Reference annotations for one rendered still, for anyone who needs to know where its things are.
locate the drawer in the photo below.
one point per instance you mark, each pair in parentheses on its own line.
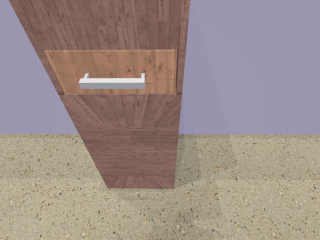
(159,66)

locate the handle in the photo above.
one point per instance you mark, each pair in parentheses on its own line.
(112,83)

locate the cabinet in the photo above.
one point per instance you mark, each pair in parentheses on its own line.
(132,138)

